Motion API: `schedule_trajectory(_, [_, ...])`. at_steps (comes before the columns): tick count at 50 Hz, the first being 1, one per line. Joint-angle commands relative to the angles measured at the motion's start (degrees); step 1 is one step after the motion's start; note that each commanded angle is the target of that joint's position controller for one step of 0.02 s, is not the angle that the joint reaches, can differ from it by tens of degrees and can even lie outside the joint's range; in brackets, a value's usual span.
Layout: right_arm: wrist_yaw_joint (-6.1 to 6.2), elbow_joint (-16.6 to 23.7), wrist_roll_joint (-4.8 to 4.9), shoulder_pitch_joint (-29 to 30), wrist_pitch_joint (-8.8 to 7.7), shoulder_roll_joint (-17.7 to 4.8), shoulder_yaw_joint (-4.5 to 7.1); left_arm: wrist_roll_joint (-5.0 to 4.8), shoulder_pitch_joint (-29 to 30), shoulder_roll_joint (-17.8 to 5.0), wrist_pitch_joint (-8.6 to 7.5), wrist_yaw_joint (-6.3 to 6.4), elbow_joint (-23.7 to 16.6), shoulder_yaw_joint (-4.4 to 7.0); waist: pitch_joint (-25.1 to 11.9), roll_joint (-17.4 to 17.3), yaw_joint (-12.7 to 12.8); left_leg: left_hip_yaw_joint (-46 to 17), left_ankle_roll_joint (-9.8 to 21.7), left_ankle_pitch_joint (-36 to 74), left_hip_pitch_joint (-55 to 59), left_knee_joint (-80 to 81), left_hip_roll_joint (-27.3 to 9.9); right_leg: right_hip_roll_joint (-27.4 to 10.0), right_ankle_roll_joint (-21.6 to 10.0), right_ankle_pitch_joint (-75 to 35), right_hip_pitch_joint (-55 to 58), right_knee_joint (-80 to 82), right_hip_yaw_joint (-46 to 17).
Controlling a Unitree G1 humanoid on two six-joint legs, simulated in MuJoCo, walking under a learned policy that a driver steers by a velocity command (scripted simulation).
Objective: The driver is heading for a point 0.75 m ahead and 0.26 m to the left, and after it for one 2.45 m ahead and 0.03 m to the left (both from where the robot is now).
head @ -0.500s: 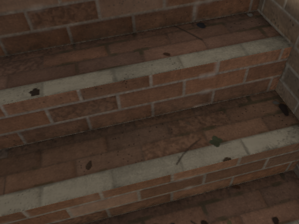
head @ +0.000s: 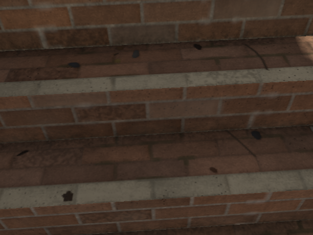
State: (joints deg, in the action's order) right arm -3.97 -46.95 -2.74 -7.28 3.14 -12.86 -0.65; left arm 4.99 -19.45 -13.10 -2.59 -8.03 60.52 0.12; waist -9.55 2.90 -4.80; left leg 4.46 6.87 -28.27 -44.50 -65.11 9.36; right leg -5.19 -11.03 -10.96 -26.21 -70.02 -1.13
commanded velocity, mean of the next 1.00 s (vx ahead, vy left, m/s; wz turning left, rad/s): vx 0.35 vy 0.00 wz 0.59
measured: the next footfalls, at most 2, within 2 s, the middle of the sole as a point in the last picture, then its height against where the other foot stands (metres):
right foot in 0.28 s outside the picture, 0.20 m higher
left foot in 0.98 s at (35, 187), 0.20 m higher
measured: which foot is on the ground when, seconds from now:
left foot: down 0.00-0.32, up 0.34-0.96, down 0.98-1.00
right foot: up 0.00-0.26, down 0.28-1.00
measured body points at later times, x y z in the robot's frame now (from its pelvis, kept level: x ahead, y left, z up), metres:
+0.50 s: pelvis +0.24 -0.05 +0.26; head +0.21 -0.07 +0.71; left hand +0.23 +0.21 +0.12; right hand +0.45 -0.26 +0.14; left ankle +0.20 +0.10 -0.25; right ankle +0.30 -0.15 -0.44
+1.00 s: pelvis +0.44 +0.14 +0.29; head +0.46 +0.12 +0.74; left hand +0.20 +0.13 +0.17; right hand +0.77 +0.22 +0.27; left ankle +0.51 +0.32 -0.25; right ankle +0.32 -0.16 -0.41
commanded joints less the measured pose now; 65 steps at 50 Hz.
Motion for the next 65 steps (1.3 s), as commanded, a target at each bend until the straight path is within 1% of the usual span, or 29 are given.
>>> schedule_trajectory(1, [-0.60,-14.6,-2.38,-29.2,-3.94,-0.4,0.14,1.07,12.4,-0.6,1.33,1.66,-9.6,0.54,5.1,-8.8,-2.4,-44.2,11.5,8.3,31.6,35.1,-12.7,14.2,-3.6,5.4,-48.7,-54.9,-18.9])
schedule_trajectory(2, [-1.44,-13.6,0.15,-22.0,-6.66,0.0,0.10,0.73,12.6,1.6,0.59,2.88,-12.6,-0.23,5.2,-5.4,2.8,-36.6,9.6,15.7,29.4,33.3,-12.5,12.3,-2.8,10.8,-49.9,-53.4,-17.7])
schedule_trajectory(5, [-2.46,-13.3,-0.96,-9.2,-7.71,4.4,-1.44,-1.60,12.9,-0.6,0.21,4.72,-13.8,-1.07,6.4,-1.5,10.7,-22.7,6.8,16.2,15.3,41.6,-11.4,4.2,-3.3,19.0,-47.6,-51.7,-4.0])
schedule_trajectory(10, [-1.69,-14.6,-5.20,-21.4,-7.56,-2.1,-0.71,-4.10,31.2,-2.1,-0.61,6.49,-23.9,-2.78,2.5,-3.5,2.8,-22.3,3.4,15.5,7.6,46.5,-7.8,2.6,-0.6,24.6,-40.2,-40.2,0.9])
schedule_trajectory(11, [-2.98,-11.6,-1.63,-13.6,-7.05,-6.4,1.02,-4.25,41.4,-3.5,0.49,6.95,-29.2,-2.83,2.3,-2.8,5.3,-22.1,5.7,19.2,-7.6,59.2,-9.3,3.2,2.8,43.2,-18.2,-16.6,5.2])
schedule_trajectory(13, [-3.65,-10.5,1.44,-15.6,-8.58,-12.5,2.03,-5.20,32.0,-0.5,2.49,5.10,-28.1,-2.90,2.3,-15.8,11.0,-30.1,13.5,76.6,-2.6,58.9,-19.9,9.8,9.2,38.5,-4.4,-19.7,10.3])
schedule_trajectory(15, [-4.68,-7.0,3.05,-9.3,-11.48,-16.0,5.10,-4.01,9.9,-10.2,2.73,5.64,-20.5,0.89,-7.6,-10.9,17.1,-23.3,9.8,128.1,25.8,34.2,-19.0,11.4,5.4,28.4,-2.5,8.2,3.3])
schedule_trajectory(16, [-5.18,-8.9,-1.87,-17.8,-11.48,-3.9,3.12,-2.54,-5.8,-11.7,2.74,6.16,-16.1,1.81,-27.2,8.0,15.6,-22.6,6.5,103.2,11.4,12.8,-13.3,-0.9,-8.0,7.1,24.8,15.9,-23.9])
schedule_trajectory(17, [-6.25,-12.5,-4.14,-21.6,-9.23,3.2,1.51,0.41,-13.6,-15.2,4.00,6.13,-13.3,3.13,-23.3,20.4,18.1,-22.0,2.8,32.2,-3.1,-16.9,-0.5,-15.2,-19.3,24.8,26.1,40.3,-58.8])
schedule_trajectory(18, [-6.12,-13.5,0.02,-14.1,-8.14,0.9,2.96,0.29,-10.3,-13.3,2.80,6.37,-13.0,2.75,-3.1,13.6,18.3,-24.9,3.9,33.8,-17.6,-42.6,-3.4,-12.2,-12.0,60.7,9.4,46.0,-60.0])
schedule_trajectory(19, [-4.84,-13.5,2.84,-12.3,-8.13,1.0,3.13,-2.72,-0.6,-10.6,1.48,5.90,-11.5,2.53,8.5,10.2,11.6,-19.7,4.2,33.5,-23.0,-47.9,-5.8,-11.5,-9.3,64.8,-1.6,43.4,-47.2])
schedule_trajectory(20, [-3.19,-11.9,2.42,-10.1,-7.83,-0.9,4.34,-4.19,2.4,-4.3,0.67,5.03,-9.6,1.43,6.6,-1.7,8.8,-18.3,5.4,29.6,-21.9,-47.2,-5.7,-11.3,-7.8,55.3,-1.1,41.6,-35.3])
schedule_trajectory(23, [-1.59,-8.5,1.85,-6.6,-6.28,3.9,2.48,-4.93,12.9,11.6,-2.39,6.04,-6.0,-2.65,5.2,-4.3,0.7,-19.1,5.9,20.7,-20.6,-39.3,-9.5,-5.9,0.2,32.8,-2.4,44.7,-13.2])
schedule_trajectory(26, [-2.70,-3.5,2.83,0.0,-5.47,3.3,1.03,-0.80,10.3,5.6,-3.99,6.48,-6.9,-0.78,3.9,-3.0,2.1,-8.3,4.0,20.8,-21.7,-39.9,-12.3,-5.5,-0.1,20.0,-0.1,52.6,1.0])
schedule_trajectory(29, [-3.47,-3.6,3.07,-1.2,-4.58,-0.4,2.06,0.07,11.6,3.0,-4.53,4.83,-8.0,-0.73,3.4,-1.5,-0.1,-6.5,3.4,20.1,-13.1,-50.9,-13.5,-5.9,1.5,10.4,-5.2,56.9,8.2])
schedule_trajectory(33, [-0.42,4.6,2.14,13.0,-3.18,1.1,0.09,2.63,-7.8,0.4,-5.62,6.38,-2.1,-0.64,4.4,-1.7,8.2,-11.0,3.8,10.6,-38.4,-50.1,-14.4,-13.7,-1.6,-2.7,28.7,55.1,4.4])
schedule_trajectory(42, [-0.36,12.7,2.59,25.7,-0.51,8.7,-3.89,4.71,-22.8,5.4,-4.10,3.80,10.1,-2.52,12.7,2.7,9.6,-9.3,13.8,4.5,-66.2,-58.7,-19.2,-18.5,-2.5,12.1,45.7,66.2,7.7])
schedule_trajectory(44, [-1.11,16.9,2.11,34.8,0.63,4.6,-3.77,4.82,-21.6,5.4,-4.03,3.28,11.4,-2.68,12.2,-3.0,9.1,-1.8,14.7,5.6,-58.6,-42.4,-23.1,-15.1,-0.9,20.2,39.5,71.2,12.8])
schedule_trajectory(47, [-3.15,18.6,1.44,38.0,4.60,5.7,-4.88,0.60,-17.3,0.4,-4.12,0.62,9.2,-1.72,7.0,7.0,0.8,8.2,10.1,11.0,-10.9,-26.7,-16.5,-13.1,-6.4,-29.1,8.3,73.2,17.8])
schedule_trajectory(48, [-4.07,17.7,3.24,32.2,5.15,4.7,-4.87,-1.37,-20.2,-4.6,-5.63,0.50,9.9,-0.61,4.8,11.8,-1.5,11.0,5.8,3.8,-0.6,-22.3,-11.6,-16.9,-6.8,-67.3,10.5,67.5,17.5])
schedule_trajectory(50, [-2.62,9.5,2.84,7.6,3.05,-1.7,-1.07,-2.96,-14.5,-14.4,-7.33,1.24,5.6,2.29,-5.7,18.6,-9.1,10.9,7.5,17.6,23.1,0.6,-3.7,-14.1,0.8,-85.6,22.5,52.6,15.6])
schedule_trajectory(51, [0.15,6.8,0.59,-10.5,-2.29,-3.0,0.66,-11.60,-7.0,-19.0,-7.15,5.30,-1.7,5.90,-11.0,8.9,-13.0,-14.6,7.7,12.4,49.6,8.8,-8.3,-5.7,8.2,-59.7,2.7,14.6,17.6])
schedule_trajectory(52, [1.92,2.1,2.21,-9.9,-3.83,-8.7,3.28,-11.34,-9.6,-12.8,-7.06,5.61,-3.9,4.60,-19.7,-9.2,-7.1,-42.9,3.2,32.5,61.1,31.7,-22.4,3.6,13.3,20.2,-12.8,-8.8,12.3])
schedule_trajectory(53, [0.08,-8.2,-1.08,-27.9,-3.17,-9.5,3.10,0.40,-26.4,3.6,-4.69,-2.22,4.2,1.19,-36.0,-16.4,-6.8,-45.1,0.5,8.2,56.3,36.4,-25.2,2.5,4.0,2.5,-9.6,-22.2,-21.4])
schedule_trajectory(54, [4.37,-3.6,0.87,-6.0,-3.42,-10.3,5.78,-8.45,-6.3,-3.7,-4.91,4.14,-6.3,4.57,-12.6,-3.6,0.0,-44.8,2.7,8.2,37.6,40.9,-24.8,3.7,9.6,13.6,-13.0,-40.1,-1.7])
schedule_trajectory(57, [6.78,-8.8,-1.22,0.9,-7.52,2.3,2.11,-6.35,0.8,8.3,-2.23,11.64,-13.7,0.37,5.9,0.0,8.4,-23.6,0.1,10.6,14.0,33.1,-21.4,1.4,8.2,10.2,-21.9,-50.2,-8.1])
schedule_trajectory(60, [6.80,-11.1,-0.84,-5.4,-10.55,8.5,-1.03,-6.27,0.4,9.6,-0.09,12.94,-15.4,-1.05,9.3,-2.6,9.3,-17.5,0.4,20.9,9.9,38.3,-24.7,5.1,6.2,15.1,-27.5,-52.9,-10.2])
schedule_trajectory(63, [6.13,-14.3,0.57,-11.2,-11.44,4.6,-1.90,-8.33,7.0,7.5,1.43,14.58,-16.7,-0.59,12.0,-6.1,6.9,-5.9,-0.6,43.4,16.6,44.1,-22.5,13.2,6.0,23.6,-38.8,-65.4,-2.4])
schedule_trajectory(65, [6.45,-16.1,2.21,-16.0,-11.97,2.5,-1.56,-5.65,9.8,8.1,2.74,15.69,-20.4,-1.17,13.1,-5.4,9.1,-2.5,-2.0,53.3,24.2,44.9,-23.9,10.9,5.3,27.6,-45.7,-69.2,-3.5])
